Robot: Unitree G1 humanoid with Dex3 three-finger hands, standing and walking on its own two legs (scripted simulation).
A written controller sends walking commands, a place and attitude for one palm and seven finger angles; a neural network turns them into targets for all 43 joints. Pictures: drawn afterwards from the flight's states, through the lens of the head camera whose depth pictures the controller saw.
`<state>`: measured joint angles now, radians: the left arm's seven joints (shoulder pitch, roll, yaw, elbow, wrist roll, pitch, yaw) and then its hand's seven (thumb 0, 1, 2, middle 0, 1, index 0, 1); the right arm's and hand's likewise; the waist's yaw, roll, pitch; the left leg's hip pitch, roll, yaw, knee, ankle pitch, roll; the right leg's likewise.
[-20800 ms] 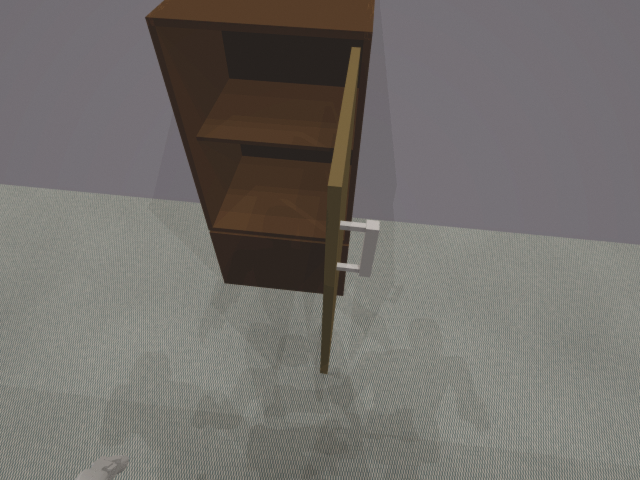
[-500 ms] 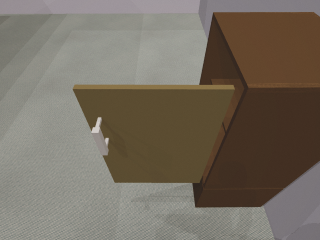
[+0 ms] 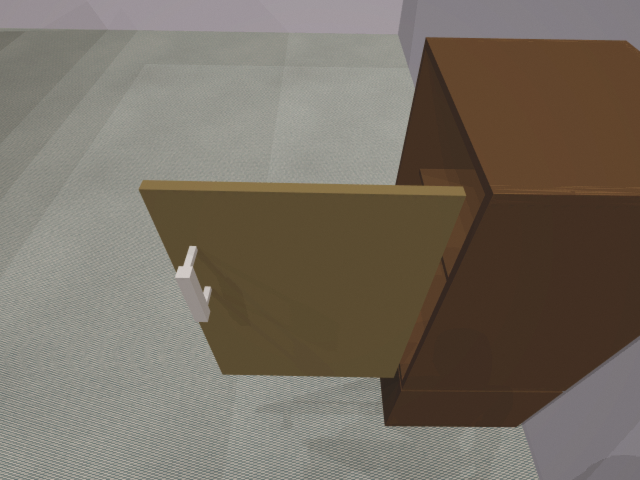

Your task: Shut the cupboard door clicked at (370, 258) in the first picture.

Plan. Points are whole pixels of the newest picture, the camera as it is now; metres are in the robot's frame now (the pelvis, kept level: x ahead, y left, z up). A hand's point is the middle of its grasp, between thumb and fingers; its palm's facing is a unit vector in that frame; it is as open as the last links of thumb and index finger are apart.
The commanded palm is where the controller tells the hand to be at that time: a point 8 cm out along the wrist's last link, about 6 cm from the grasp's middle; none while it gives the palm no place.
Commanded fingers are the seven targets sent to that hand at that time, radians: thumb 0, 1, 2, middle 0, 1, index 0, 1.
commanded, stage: look again from close up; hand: left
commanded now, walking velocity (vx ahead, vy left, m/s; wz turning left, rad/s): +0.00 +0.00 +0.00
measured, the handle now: (197, 285) +0.39 +0.22 -0.02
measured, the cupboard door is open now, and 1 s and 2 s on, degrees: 89 89 89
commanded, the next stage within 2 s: come to a stop and stand still in 0.46 s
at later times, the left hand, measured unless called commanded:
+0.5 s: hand out of the picture -0.02 +0.16 -0.17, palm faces +0.03 -0.98 -0.18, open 7.4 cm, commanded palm none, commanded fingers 0.00 0.90 0.90 -0.20 -0.30 -0.20 -0.30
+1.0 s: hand out of the picture +0.01 +0.19 -0.17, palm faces +0.00 -0.97 -0.25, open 7.4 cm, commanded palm none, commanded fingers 0.00 0.90 0.90 -0.20 -0.30 -0.20 -0.30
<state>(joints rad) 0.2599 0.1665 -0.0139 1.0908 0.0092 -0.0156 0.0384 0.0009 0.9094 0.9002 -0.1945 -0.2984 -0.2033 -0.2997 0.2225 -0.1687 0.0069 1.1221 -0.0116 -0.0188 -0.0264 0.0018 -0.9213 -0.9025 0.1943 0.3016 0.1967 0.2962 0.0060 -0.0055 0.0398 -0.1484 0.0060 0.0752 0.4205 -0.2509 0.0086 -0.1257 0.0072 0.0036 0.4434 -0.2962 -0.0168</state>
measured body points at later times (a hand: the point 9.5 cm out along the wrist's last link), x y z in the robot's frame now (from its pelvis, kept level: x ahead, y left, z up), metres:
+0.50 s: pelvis -0.01 +0.00 +0.00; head +0.01 -0.01 +0.45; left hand -0.02 +0.21 -0.16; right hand +0.00 -0.22 -0.16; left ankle -0.01 +0.11 -0.74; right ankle -0.04 -0.11 -0.74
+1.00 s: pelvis -0.02 +0.01 -0.01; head -0.02 -0.01 +0.44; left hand +0.01 +0.24 -0.15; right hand +0.00 -0.22 -0.17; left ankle -0.02 +0.11 -0.74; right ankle -0.04 -0.11 -0.74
